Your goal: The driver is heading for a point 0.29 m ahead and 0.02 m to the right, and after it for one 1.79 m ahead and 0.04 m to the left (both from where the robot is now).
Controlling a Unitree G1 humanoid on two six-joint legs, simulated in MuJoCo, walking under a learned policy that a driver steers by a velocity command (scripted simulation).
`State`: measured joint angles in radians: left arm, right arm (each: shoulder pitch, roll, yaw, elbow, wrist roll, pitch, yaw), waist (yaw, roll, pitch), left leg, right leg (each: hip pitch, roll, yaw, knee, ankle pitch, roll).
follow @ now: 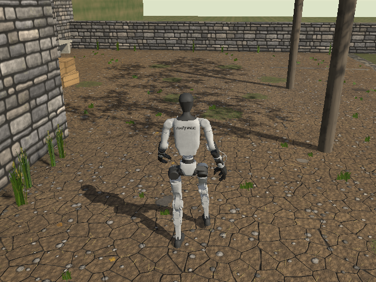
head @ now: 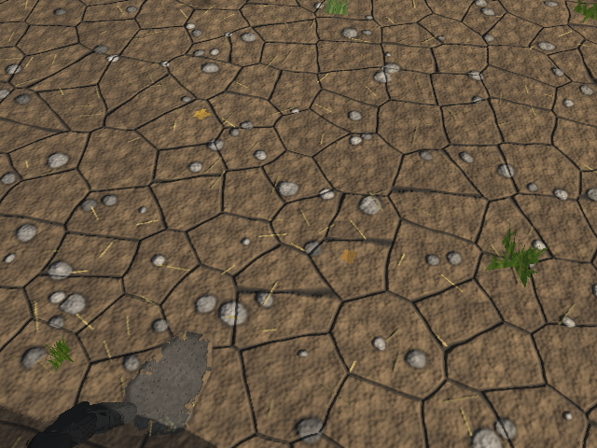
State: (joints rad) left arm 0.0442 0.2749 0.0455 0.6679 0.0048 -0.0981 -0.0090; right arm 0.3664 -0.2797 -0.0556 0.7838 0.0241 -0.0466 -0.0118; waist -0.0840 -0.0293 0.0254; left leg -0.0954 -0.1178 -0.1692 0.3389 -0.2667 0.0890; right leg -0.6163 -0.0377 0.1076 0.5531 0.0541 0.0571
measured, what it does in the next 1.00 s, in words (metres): walks ahead: right foot, then left foot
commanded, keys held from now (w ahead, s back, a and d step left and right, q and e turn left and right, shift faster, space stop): w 0.06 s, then no key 0.94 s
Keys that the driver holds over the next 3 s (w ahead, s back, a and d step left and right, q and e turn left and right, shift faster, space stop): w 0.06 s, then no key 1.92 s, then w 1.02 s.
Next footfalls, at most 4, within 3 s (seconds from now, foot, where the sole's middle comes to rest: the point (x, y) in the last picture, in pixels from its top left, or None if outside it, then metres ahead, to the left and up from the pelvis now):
0.10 right None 0.25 -0.13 -0.78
0.48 left None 0.27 0.11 -0.78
2.70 right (311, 357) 0.67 -0.09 -0.78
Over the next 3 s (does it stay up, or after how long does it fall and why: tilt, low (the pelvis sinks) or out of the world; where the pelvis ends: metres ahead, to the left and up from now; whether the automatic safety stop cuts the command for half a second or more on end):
stays up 0.65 -0.01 0.00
